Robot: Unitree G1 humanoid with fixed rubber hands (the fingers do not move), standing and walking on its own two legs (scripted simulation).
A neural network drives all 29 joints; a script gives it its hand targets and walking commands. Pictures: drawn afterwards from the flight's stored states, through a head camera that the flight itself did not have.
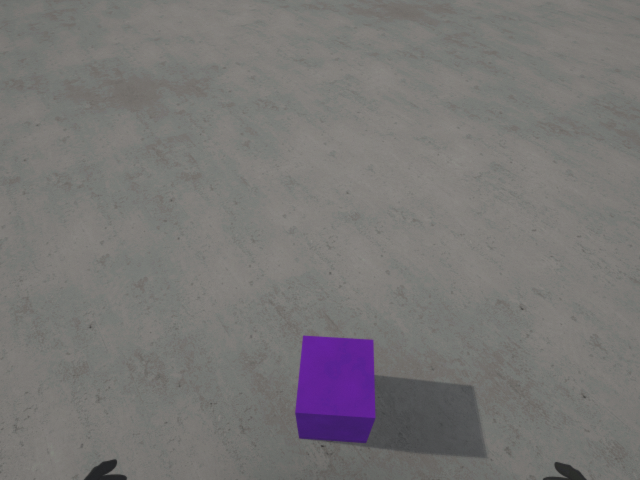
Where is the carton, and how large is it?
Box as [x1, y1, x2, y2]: [295, 336, 374, 442]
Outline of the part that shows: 303,336 295,410 299,437 365,442 374,420 372,340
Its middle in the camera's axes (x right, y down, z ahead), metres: +0.04 +0.43 +1.12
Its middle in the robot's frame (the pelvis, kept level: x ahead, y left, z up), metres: +0.45 -0.01 -0.66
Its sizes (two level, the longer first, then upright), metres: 0.210 0.200 0.250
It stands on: the floor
